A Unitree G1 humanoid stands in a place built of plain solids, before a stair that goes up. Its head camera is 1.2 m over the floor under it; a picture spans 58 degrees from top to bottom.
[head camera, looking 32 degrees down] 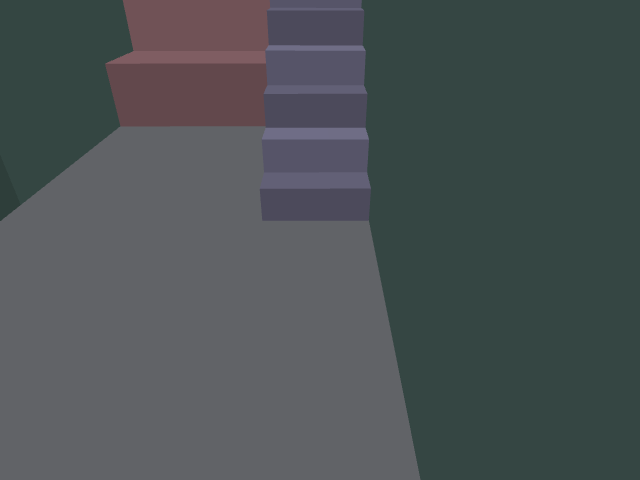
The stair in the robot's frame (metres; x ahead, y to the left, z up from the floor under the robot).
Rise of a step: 0.20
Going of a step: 0.22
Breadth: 0.60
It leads straight ahead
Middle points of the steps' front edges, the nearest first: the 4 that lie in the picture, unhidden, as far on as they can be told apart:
2.13 0.03 0.20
2.35 0.03 0.39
2.57 0.03 0.59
2.79 0.03 0.79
